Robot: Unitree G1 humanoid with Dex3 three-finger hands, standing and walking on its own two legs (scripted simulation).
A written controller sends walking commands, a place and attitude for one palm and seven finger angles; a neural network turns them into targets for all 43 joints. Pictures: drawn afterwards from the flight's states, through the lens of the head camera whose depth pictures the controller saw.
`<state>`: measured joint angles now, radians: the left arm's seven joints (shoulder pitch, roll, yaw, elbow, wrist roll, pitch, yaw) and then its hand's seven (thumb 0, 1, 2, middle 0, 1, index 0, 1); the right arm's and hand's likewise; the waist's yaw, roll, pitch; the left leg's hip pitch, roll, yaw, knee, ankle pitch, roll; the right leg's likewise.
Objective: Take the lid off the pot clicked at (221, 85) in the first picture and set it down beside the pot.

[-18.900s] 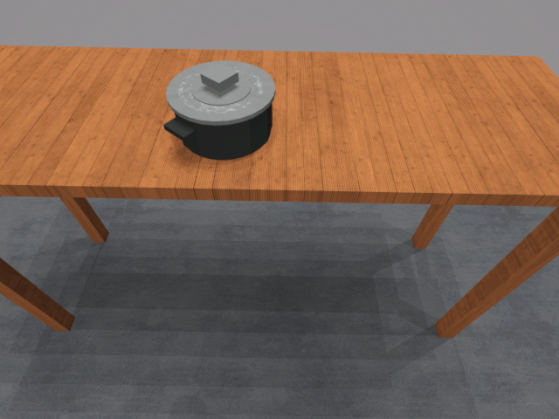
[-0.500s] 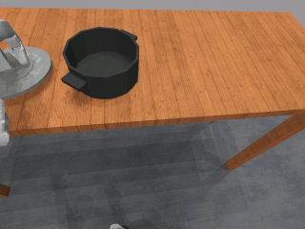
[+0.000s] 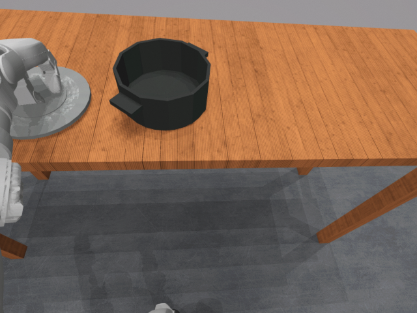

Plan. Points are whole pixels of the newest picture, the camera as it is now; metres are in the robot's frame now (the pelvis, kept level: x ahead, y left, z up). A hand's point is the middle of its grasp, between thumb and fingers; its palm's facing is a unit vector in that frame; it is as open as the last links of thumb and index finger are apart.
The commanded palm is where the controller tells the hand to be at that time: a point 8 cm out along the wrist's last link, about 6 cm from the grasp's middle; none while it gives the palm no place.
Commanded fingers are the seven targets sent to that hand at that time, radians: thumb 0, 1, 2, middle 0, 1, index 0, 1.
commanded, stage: open the fingers wide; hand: left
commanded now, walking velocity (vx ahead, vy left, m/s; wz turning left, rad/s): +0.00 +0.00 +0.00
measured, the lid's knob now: (32, 89) +0.52 +0.30 +0.10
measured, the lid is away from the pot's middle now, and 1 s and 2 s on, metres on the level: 0.24 0.24 0.24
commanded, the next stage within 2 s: raise the empty hand in 0.70 s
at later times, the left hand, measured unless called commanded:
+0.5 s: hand (33, 81) +0.52 +0.29 +0.13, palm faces -0.40 -0.09 -0.91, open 10.2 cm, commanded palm +0.54 +0.27 +0.19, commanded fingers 0.00 -0.08 0.78 -0.41 -0.74 -0.41 -0.74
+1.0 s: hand (19, 77) +0.50 +0.30 +0.15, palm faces -0.37 -0.08 -0.93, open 11.0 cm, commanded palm +0.53 +0.28 +0.21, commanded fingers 0.00 -0.09 0.81 -0.42 -0.72 -0.42 -0.72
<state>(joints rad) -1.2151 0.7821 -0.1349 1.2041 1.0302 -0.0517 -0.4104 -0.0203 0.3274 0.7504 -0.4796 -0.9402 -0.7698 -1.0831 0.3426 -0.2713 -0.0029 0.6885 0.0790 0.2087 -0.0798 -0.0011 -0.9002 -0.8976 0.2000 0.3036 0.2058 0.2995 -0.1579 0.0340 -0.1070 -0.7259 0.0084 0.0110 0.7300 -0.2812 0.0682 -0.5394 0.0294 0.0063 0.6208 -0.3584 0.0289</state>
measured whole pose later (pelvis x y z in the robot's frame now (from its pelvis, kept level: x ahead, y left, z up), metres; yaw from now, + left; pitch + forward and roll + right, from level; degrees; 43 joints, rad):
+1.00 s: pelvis +0.00 +0.01 +0.00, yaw +0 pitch +16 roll -5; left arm -1.26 0.78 -0.14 1.18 1.04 -0.04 -0.42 0.01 -0.08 0.80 -0.44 -0.73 -0.43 -0.73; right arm 0.38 -0.27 -0.01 0.69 0.08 0.21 -0.07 0.00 -0.90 -0.90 0.20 0.30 0.21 0.30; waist -0.16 0.03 -0.12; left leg -0.74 0.00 0.02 0.74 -0.29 0.09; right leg -0.54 0.02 0.01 0.61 -0.36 0.02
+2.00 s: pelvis +0.01 +0.01 +0.01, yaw +1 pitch +14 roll -3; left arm -1.51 0.79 -0.21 1.27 1.07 0.11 -0.50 0.01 -0.08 0.80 -0.44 -0.73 -0.44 -0.73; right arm 0.39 -0.28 0.00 0.73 0.08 0.15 -0.05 0.00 -0.90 -0.90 0.20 0.30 0.21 0.30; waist -0.17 0.04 -0.11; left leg -0.63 -0.02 0.02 0.62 -0.24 0.08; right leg -0.44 0.01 0.02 0.51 -0.32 0.03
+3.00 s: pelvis +0.02 -0.03 +0.03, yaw +0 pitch +2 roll -1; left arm -0.72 0.55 0.30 0.46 0.01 -0.04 0.03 0.00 -0.01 0.81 -0.42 -0.70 -0.42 -0.70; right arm 0.24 -0.23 0.06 0.58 0.06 0.06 -0.04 0.00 -0.90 -0.90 0.20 0.30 0.21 0.30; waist -0.05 0.02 -0.01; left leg -0.29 0.00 0.03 0.48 -0.22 0.03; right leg -0.13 0.02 0.04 0.39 -0.30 0.00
